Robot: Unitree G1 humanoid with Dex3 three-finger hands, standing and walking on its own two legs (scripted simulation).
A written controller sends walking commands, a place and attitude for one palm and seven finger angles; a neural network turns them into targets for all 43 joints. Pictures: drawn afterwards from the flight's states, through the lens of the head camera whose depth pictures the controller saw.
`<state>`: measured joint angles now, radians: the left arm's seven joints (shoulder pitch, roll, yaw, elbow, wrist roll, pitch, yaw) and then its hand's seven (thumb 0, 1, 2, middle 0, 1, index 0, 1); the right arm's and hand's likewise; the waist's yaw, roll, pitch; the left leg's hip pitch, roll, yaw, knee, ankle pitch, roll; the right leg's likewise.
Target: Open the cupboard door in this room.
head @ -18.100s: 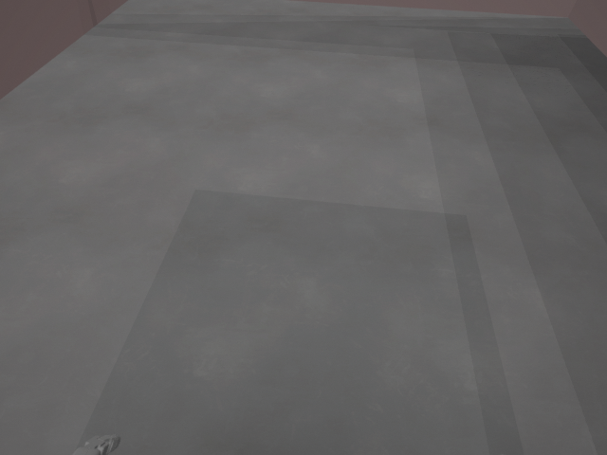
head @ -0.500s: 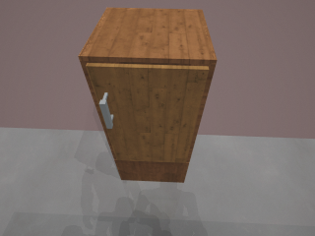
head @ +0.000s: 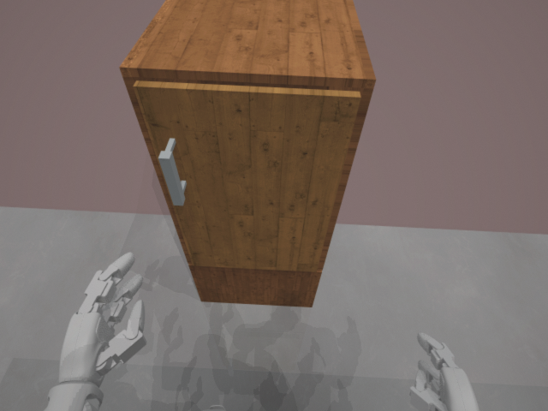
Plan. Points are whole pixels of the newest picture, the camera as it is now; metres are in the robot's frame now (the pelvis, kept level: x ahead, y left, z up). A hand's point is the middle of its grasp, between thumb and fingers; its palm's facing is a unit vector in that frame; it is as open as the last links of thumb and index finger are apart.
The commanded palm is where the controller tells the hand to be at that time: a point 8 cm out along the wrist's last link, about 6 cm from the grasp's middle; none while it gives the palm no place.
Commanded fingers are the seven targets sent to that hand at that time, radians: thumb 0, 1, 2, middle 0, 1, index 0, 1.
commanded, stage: raise the hand with hooked fingers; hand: left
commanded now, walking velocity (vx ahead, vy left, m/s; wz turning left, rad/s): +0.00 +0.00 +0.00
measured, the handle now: (175, 172) +0.54 +0.22 +0.01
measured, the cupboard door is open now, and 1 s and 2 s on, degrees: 0 0 0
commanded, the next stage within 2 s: move the hooked fingers beside the handle in 1.84 s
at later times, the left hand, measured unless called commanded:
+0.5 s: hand (120, 352) +0.20 +0.22 -0.01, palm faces -0.01 -1.00 -0.06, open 10.7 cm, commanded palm +0.17 +0.28 +0.00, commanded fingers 0.00 -0.01 0.51 -0.27 -0.88 -0.27 -0.88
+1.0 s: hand (85, 326) +0.23 +0.27 +0.01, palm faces +0.01 -1.00 -0.07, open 13.5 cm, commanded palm +0.21 +0.32 +0.01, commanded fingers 0.00 -0.50 0.30 -0.30 -1.20 -0.30 -1.20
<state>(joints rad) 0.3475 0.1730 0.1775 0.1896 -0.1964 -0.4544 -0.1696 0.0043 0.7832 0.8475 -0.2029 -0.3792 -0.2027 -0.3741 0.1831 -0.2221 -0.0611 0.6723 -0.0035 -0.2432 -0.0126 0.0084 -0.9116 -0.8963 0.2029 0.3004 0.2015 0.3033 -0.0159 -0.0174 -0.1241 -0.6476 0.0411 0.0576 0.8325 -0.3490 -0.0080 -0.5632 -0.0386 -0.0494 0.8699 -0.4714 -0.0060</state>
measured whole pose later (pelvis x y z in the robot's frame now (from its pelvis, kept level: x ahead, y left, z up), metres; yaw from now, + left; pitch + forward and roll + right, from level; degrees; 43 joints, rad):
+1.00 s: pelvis -0.02 +0.02 -0.04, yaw +0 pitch +14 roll -3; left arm 0.17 0.35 0.36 0.23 -0.34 -0.36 -0.44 -0.01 -0.37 0.36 -0.29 -1.12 -0.29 -1.11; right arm 0.23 -0.25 0.02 0.53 0.03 -0.22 -0.05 0.01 -0.91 -0.90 0.20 0.30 0.20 0.30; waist 0.00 0.02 -0.13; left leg -0.92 0.06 0.01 1.10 -0.43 0.02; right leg -0.78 -0.02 -0.08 1.06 -0.52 0.01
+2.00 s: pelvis -0.02 +0.01 -0.03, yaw +0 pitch +14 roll -3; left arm 0.00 0.41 0.44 0.44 -0.37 -0.36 -0.54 -0.01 -0.50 0.30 -0.30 -1.20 -0.30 -1.20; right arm 0.27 -0.27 0.03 0.54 0.04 -0.17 -0.06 0.01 -0.91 -0.90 0.20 0.30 0.20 0.30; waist -0.01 0.03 -0.12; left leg -0.89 0.08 0.00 1.06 -0.42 0.00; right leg -0.76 0.00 -0.08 1.03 -0.52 -0.01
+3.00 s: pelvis -0.02 +0.02 -0.05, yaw -2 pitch +20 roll -4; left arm -0.60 0.58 0.51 0.98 -0.22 -0.40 -0.53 -0.01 -0.50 0.30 -0.30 -1.20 -0.30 -1.20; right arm 0.32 -0.28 0.03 0.61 0.02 -0.04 -0.05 0.01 -0.91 -0.90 0.21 0.30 0.20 0.30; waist -0.08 0.01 -0.12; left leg -1.06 0.09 0.02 1.15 -0.44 0.02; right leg -0.93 0.01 -0.06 1.11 -0.52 0.01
